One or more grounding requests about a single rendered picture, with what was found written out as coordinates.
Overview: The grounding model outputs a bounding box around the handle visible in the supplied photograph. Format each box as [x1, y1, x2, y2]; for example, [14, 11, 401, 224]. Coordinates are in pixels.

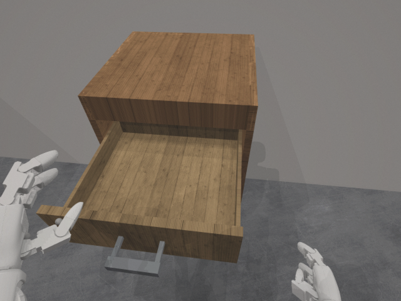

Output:
[104, 236, 165, 277]

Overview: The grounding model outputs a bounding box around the drawer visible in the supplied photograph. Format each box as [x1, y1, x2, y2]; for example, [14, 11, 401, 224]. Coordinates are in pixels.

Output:
[36, 121, 243, 263]

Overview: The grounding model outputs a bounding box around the cabinet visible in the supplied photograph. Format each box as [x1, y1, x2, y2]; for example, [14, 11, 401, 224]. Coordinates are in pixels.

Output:
[78, 31, 258, 200]

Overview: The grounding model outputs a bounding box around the left robot forearm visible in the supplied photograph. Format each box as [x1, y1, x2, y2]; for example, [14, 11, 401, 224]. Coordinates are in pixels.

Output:
[0, 269, 27, 301]

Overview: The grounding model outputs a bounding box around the robot right hand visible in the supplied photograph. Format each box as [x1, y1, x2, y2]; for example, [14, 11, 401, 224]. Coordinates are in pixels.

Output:
[291, 242, 341, 301]

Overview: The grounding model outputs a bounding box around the robot left hand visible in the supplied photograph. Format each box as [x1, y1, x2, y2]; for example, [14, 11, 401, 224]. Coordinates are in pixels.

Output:
[0, 150, 83, 270]

